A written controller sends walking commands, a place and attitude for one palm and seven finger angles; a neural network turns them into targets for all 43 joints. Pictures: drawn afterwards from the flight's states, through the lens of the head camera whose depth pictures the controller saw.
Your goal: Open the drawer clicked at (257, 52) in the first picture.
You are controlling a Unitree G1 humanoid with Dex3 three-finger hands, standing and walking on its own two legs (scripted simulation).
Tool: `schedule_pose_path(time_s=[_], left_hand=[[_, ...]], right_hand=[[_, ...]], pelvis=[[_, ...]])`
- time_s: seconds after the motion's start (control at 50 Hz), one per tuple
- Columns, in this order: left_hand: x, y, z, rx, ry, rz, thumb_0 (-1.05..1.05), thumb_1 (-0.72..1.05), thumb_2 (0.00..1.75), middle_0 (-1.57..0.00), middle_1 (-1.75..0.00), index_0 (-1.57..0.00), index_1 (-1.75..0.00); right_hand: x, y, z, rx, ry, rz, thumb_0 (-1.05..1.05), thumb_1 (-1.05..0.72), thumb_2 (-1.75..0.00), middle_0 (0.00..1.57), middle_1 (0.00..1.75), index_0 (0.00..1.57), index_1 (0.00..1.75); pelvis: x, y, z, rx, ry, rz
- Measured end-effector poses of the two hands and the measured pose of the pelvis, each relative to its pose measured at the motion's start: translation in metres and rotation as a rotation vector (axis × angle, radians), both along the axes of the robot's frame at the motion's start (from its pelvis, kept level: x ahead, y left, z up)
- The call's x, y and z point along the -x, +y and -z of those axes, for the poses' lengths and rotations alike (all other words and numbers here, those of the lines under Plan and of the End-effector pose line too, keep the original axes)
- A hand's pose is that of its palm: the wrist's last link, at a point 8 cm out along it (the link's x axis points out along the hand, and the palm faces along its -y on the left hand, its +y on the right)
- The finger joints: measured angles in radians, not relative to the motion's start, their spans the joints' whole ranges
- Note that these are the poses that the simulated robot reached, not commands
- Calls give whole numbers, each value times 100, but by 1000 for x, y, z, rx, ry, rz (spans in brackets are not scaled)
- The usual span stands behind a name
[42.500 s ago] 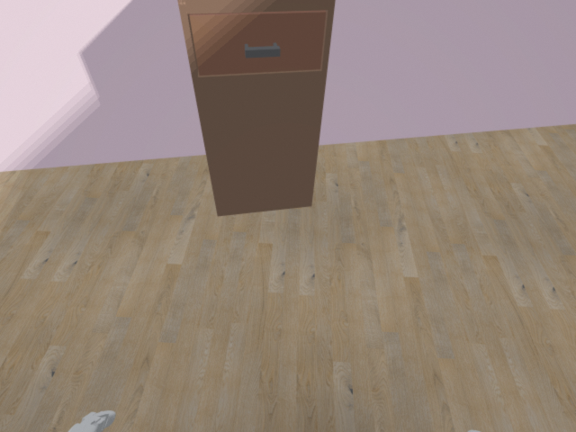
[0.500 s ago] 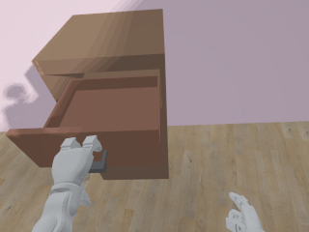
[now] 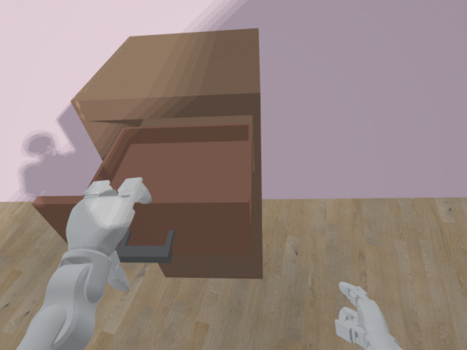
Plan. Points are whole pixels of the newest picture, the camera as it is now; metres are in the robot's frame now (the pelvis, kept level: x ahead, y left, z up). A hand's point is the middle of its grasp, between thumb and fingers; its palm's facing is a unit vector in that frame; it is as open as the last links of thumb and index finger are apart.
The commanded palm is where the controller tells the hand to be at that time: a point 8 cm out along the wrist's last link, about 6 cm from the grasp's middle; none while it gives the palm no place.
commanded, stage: lift the hand off the handle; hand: left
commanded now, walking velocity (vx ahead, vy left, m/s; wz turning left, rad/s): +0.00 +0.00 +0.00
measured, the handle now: (146, 244) +0.29 +0.24 +0.01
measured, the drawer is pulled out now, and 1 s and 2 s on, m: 0.27 0.27 0.27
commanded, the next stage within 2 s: draw the hand back to the body in 0.42 s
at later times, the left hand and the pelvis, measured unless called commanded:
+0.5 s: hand (111, 210) +0.26 +0.23 +0.15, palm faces +0.14 -0.07 -0.99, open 13.9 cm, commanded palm +0.22 +0.23 +0.21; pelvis -0.01 +0.00 +0.00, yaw +0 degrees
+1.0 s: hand (104, 233) +0.23 +0.24 +0.14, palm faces +0.09 -0.07 -0.99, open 13.9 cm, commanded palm +0.18 +0.24 +0.20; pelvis -0.01 -0.01 +0.00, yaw +0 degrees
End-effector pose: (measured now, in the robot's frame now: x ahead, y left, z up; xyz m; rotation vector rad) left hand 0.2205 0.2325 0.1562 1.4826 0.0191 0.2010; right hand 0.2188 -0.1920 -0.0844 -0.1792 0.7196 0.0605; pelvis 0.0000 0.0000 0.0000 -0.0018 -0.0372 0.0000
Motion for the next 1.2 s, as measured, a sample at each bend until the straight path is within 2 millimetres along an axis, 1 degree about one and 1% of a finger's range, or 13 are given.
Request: schedule_pose_path(time_s=[0.12,0.3,0.4,0.52,0.62,0.7,0.78,0.84,0.9,1.02,1.08,1.14,1.2], left_hand=[[-2,0,-22,-2,-38,2,0,-50,30,-32,-120,-33,-121],[-7,-11,-40,-11,-42,47,0,-50,30,-32,-120,-32,-120],[-8,-7,-54,-29,-69,37,0,-50,30,-32,-120,-32,-120],[-11,2,-44,4,-3,-21,0,-50,30,-32,-120,-32,-120],[-11,-9,-32,4,35,35,0,-50,30,-32,-120,-32,-120],[-8,-15,-35,-18,0,82,0,-50,30,-32,-120,-32,-120],[-3,-6,-46,-33,-50,54,0,-50,30,-32,-120,-32,-120],[2,4,-49,-25,-54,-4,0,-50,30,-32,-120,-32,-120],[7,10,-44,-9,-24,-45,0,-50,30,-32,-120,-32,-120],[22,2,-32,-3,33,-2,0,-50,30,-32,-120,-32,-120],[32,0,-35,-17,8,29,0,-50,30,-32,-120,-32,-120],[39,5,-41,-36,-29,22,0,-50,30,-32,-120,-32,-120],[44,12,-45,460,-179,80,0,-49,31,-32,-119,-32,-120]], right_hand=[[4,2,2,-22,14,-1,1,-91,-90,20,30,20,30],[5,4,2,-45,11,-13,1,-91,-90,20,30,20,30],[4,5,0,-58,5,-20,1,-91,-90,20,30,20,30],[5,1,0,-64,8,-20,1,-91,-90,20,30,20,30],[7,-4,1,-39,7,-19,1,-91,-90,20,30,20,30],[9,-8,2,-29,8,-14,1,-91,-90,20,30,20,30],[10,-9,5,-39,15,-9,1,-91,-90,20,30,20,30],[9,-10,6,-51,21,-8,1,-91,-90,20,30,20,30],[8,-9,7,-55,24,-11,1,-91,-90,20,30,20,30],[2,-8,3,-40,1,-23,1,-91,-90,20,30,20,30],[-1,-7,0,-29,-16,-32,1,-91,-90,20,30,20,30],[-3,-4,-2,-26,-24,-41,1,-91,-90,20,30,20,30],[-1,-1,-10,-27,-85,-29,1,-91,-90,20,30,20,30]], pelvis=[[2,2,-1,0,-10,-1],[6,2,-2,-5,-16,0],[7,0,-2,-6,-17,1],[10,-2,-2,-7,-10,0],[11,-4,-2,-6,-7,-5],[8,-6,-2,-6,-7,-2],[6,-6,-1,-5,-8,2],[5,-7,-1,-5,-6,3],[6,-6,-1,-6,-5,-1],[5,-6,-1,-3,-4,-3],[3,-6,0,-1,-9,-5],[3,-6,0,0,-13,-5],[6,-6,0,5,-27,-13]])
